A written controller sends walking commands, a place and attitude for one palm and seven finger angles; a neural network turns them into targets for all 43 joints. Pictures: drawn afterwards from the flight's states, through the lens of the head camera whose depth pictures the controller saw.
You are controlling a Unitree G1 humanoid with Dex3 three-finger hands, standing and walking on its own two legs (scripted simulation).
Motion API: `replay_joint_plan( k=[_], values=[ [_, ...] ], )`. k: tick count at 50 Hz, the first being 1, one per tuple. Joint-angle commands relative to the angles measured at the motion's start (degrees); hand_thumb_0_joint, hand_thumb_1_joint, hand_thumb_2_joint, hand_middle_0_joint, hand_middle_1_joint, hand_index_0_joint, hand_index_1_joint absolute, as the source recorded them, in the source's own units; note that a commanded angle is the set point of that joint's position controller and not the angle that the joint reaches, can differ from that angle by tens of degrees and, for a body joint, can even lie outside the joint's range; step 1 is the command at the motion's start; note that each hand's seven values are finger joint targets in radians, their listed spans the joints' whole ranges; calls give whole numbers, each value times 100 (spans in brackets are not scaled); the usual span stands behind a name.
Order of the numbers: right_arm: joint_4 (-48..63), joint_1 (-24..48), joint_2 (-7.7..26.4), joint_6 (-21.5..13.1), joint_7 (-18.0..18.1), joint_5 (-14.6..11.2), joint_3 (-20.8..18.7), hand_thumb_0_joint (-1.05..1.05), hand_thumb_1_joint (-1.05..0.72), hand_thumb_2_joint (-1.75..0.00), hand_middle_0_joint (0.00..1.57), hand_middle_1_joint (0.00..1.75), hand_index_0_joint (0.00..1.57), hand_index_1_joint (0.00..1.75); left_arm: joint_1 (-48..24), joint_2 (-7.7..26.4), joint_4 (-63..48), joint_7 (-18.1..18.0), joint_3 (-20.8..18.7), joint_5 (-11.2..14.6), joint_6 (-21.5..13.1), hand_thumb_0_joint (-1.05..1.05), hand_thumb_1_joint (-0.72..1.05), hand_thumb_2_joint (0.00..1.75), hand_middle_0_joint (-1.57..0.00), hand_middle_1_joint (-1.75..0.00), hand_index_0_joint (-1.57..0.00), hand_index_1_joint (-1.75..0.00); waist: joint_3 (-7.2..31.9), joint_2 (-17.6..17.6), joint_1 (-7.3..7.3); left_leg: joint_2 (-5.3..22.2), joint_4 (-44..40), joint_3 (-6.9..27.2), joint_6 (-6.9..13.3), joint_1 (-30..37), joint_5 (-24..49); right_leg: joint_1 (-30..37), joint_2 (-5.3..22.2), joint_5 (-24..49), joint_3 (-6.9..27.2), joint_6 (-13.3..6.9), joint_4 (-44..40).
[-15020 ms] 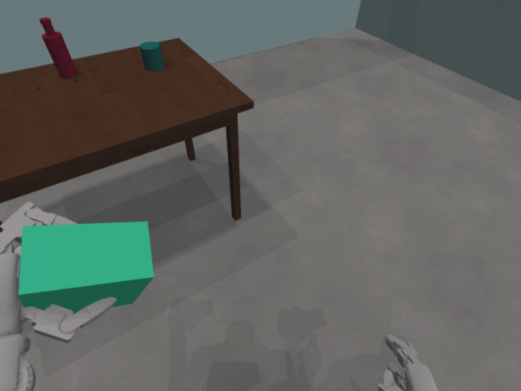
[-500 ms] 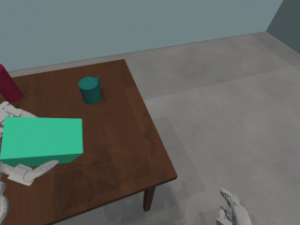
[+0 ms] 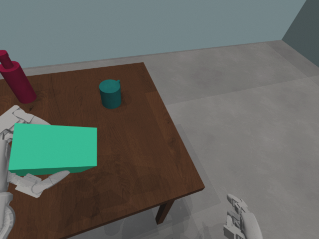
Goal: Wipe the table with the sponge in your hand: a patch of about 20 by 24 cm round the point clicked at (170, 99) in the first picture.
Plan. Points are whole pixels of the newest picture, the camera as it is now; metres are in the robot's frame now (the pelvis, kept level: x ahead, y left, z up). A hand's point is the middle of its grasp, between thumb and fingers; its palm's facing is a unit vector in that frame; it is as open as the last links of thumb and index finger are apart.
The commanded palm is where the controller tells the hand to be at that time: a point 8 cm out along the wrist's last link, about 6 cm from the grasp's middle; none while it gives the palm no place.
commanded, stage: come to a stop and stand still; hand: left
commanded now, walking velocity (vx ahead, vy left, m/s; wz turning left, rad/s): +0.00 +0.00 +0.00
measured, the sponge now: (66, 152) +0.23 +0.21 +0.14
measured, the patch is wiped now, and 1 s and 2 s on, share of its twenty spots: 0.00 0.00 0.00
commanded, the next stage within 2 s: look again from close up in 0.08 s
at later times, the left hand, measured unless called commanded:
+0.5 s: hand (48, 160) +0.21 +0.23 +0.16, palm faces +0.36 -0.85 -0.37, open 10.7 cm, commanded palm +0.15 +0.26 +0.18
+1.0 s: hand (77, 157) +0.22 +0.18 +0.16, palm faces +0.34 -0.86 -0.37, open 10.6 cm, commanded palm +0.16 +0.22 +0.18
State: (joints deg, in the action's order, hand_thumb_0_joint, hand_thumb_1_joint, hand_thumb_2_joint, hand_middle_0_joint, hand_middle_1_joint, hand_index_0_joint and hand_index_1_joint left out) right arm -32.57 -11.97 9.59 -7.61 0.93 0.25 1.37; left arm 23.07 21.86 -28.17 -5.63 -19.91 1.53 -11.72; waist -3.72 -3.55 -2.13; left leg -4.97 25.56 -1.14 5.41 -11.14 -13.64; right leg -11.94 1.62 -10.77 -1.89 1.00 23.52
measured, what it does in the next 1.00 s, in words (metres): shifts its weight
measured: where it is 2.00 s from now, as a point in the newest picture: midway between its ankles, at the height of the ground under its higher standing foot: outside the picture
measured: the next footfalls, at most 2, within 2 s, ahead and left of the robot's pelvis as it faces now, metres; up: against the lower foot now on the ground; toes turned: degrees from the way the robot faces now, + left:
none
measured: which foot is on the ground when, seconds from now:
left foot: down 0.00-1.00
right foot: down 0.00-1.00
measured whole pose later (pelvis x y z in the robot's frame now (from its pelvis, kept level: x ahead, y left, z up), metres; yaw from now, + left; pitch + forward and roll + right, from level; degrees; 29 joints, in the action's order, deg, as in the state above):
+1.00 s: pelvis -0.01 -0.06 +0.00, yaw -1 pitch +0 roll -1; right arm -32.5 -11.5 9.9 -6.4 1.2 -0.5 0.5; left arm 24.9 21.8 -28.3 -5.3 -20.2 3.5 -10.4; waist -2.9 -1.9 -0.7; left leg -0.4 25.7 0.1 0.9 -12.6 -13.1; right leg -12.8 -2.9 -9.2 -3.2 -2.8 21.9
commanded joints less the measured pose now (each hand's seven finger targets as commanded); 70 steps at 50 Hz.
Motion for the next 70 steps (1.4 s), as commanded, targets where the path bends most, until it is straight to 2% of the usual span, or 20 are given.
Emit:
replay_joint_plan(
  k=[1,3,6,8,10,14,23,24,28,29,32,39,40,43,54,55,63,65,68,70],
  values=[
    [842,324,893,-286,89,-34,-374,0,-90,-90,20,30,20,30,-454,911,-1366,-89,-577,53,-453,0,10,130,-120,-160,-120,-160,910,1137,105,1298,-873,1000,-941,-137,1787,665,48,91,41,-187,195],
    [849,315,883,-291,101,-44,-379,0,-90,-90,20,30,20,30,-322,944,-1318,-96,-656,70,-469,0,10,130,-120,-160,-120,-160,977,869,91,1255,-728,962,-875,-252,1621,873,127,426,76,-207,11],
    [820,325,898,-300,103,-58,-371,0,-90,-90,20,30,20,30,-243,896,-1226,-78,-643,80,-497,0,10,130,-120,-160,-120,-160,921,912,122,1165,-779,913,-870,-434,1208,969,102,510,80,-212,-41],
    [814,296,903,-310,119,-72,-380,0,-90,-90,20,30,20,30,-215,869,-1099,-78,-648,81,-492,0,10,130,-120,-160,-120,-160,880,704,123,1111,-791,888,-782,-584,849,1065,149,645,140,-211,-84],
    [798,340,873,-322,124,-84,-350,0,-90,-90,20,30,20,30,-223,760,-1058,-67,-568,87,-518,0,10,130,-120,-160,-120,-160,847,867,139,1062,-856,855,-730,-664,499,1058,125,542,146,-200,-116],
    [774,391,905,-376,146,-94,-363,0,-90,-90,20,30,20,30,-388,871,-1162,-80,-628,37,-546,0,10,130,-120,-160,-120,-160,831,883,143,1053,-950,892,-602,-792,84,1116,79,475,231,-174,-68],
    [773,363,927,-360,183,-90,-388,0,-90,-90,20,30,20,30,-327,797,-1037,-113,-558,79,-473,0,10,130,-120,-160,-120,-160,857,625,133,962,-701,832,-527,-548,429,920,238,672,435,-248,-288],
    [748,410,924,-361,186,-96,-386,0,-90,-90,20,30,20,30,-290,834,-1079,-116,-593,77,-475,0,10,130,-120,-160,-120,-160,861,753,145,950,-702,801,-504,-511,387,873,197,634,468,-244,-306],
    [786,407,922,-335,205,-89,-374,0,-90,-90,20,30,20,30,-330,827,-1054,-126,-561,85,-430,0,10,130,-120,-160,-120,-160,840,636,127,975,-717,825,-473,-509,375,848,245,614,482,-241,-362],
    [761,436,917,-335,206,-100,-368,0,-90,-90,20,30,20,30,-282,837,-1063,-129,-573,89,-422,0,10,130,-120,-160,-120,-160,845,737,145,959,-741,811,-472,-498,337,837,208,582,482,-237,-360],
    [792,440,908,-301,229,-86,-362,0,-90,-90,20,30,20,30,-382,809,-1001,-129,-550,128,-375,0,10,130,-120,-160,-120,-160,796,570,141,1049,-812,856,-518,-423,469,755,169,575,445,-213,-400],
    [830,534,880,-252,167,-118,-385,0,-90,-90,20,30,20,30,-563,858,-1188,-104,-545,159,-323,0,10,130,-120,-160,-120,-160,851,904,151,1252,-907,840,-555,-345,608,709,22,466,320,-168,-210],
    [856,485,860,-234,161,-113,-383,0,-90,-90,20,30,20,30,-577,744,-1207,-96,-451,181,-325,0,10,130,-120,-160,-120,-160,843,965,156,1279,-937,900,-562,-382,582,724,25,394,273,-176,-193],
    [888,476,873,-203,135,-100,-414,0,-90,-90,20,30,20,30,-444,868,-1293,-99,-590,202,-305,0,10,130,-120,-160,-120,-160,996,833,139,1327,-717,873,-540,-277,994,758,68,650,293,-182,-214],
    [858,510,900,-172,155,-135,-467,0,-90,-90,20,30,20,30,-56,998,-1315,-72,-749,349,-165,0,10,130,-120,-160,-120,-160,1087,740,173,1295,-295,629,-408,-163,739,436,138,847,540,-240,-304],
    [884,476,898,-161,161,-136,-471,0,-90,-90,20,30,20,30,-67,877,-1294,-60,-646,373,-137,0,10,130,-120,-160,-120,-160,1067,695,188,1275,-257,627,-408,-188,657,416,164,805,579,-258,-304],
    [858,444,917,-82,205,-143,-507,0,-90,-90,20,30,20,30,-64,1033,-1347,-123,-766,405,-23,0,10,130,-120,-160,-120,-160,1041,233,217,978,346,295,-383,-130,-53,-25,506,229,1038,-229,-776],
    [849,439,911,-67,209,-151,-496,0,-90,-90,20,30,20,30,17,986,-1357,-136,-721,427,-2,0,10,130,-120,-160,-120,-160,1018,278,247,959,385,279,-388,-34,-80,-199,545,55,1049,-261,-836],
    [833,441,924,-26,221,-141,-497,0,-90,-90,20,30,20,30,86,1075,-1352,-157,-819,420,-5,0,10,130,-120,-160,-120,-160,1051,230,230,995,391,257,-366,-110,53,-53,559,248,1022,-132,-832],
    [844,492,922,-24,235,-132,-489,0,-90,-90,20,30,20,30,117,1068,-1436,-156,-804,427,-22,0,10,130,-120,-160,-120,-160,1094,500,239,1089,220,307,-356,-49,325,27,468,609,866,-107,-633]
  ],
)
